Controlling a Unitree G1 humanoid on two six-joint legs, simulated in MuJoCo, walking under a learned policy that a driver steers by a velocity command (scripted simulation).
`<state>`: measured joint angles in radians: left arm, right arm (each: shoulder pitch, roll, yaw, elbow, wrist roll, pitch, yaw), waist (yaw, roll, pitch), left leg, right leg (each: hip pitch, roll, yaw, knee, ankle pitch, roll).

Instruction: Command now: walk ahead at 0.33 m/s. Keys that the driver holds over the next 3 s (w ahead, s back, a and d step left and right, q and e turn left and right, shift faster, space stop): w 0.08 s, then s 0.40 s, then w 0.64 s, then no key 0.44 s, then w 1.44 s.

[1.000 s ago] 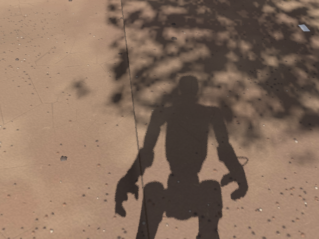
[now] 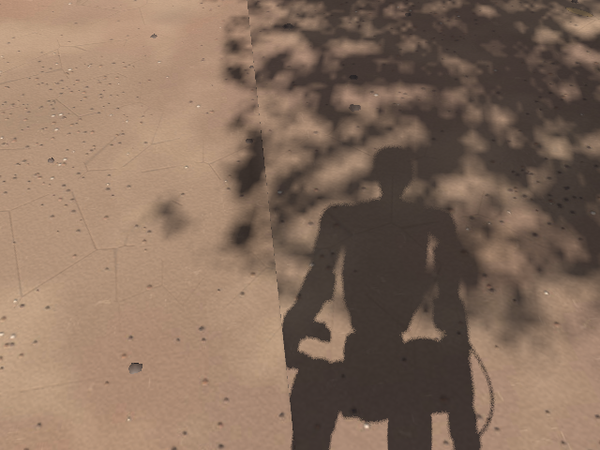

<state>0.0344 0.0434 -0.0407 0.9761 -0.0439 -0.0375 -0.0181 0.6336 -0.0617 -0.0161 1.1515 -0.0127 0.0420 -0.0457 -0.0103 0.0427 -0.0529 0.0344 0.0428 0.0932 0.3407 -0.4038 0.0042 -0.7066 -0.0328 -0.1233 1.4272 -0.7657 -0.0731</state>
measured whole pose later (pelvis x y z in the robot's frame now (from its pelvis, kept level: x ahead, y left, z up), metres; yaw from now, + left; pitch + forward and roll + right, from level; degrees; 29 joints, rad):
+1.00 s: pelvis +0.14 -0.04 +0.01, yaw +0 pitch +1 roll -1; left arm 0.22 0.12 0.03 0.95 0.00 -0.05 0.05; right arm 0.41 -0.18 -0.04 1.03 0.02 0.02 -0.05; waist 0.06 0.08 -0.11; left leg -0.32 0.08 -0.05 0.59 -0.38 0.07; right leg -0.67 -0.02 -0.12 1.31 -0.75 -0.07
